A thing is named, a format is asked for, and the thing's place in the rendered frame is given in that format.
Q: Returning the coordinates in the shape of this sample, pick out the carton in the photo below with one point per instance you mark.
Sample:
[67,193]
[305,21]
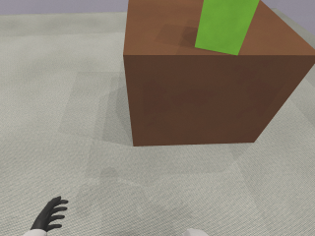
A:
[224,24]

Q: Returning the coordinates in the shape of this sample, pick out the left robot hand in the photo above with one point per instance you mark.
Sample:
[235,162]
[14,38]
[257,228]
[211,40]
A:
[44,218]

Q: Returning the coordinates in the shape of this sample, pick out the pedestal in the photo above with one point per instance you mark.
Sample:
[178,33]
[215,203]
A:
[180,95]

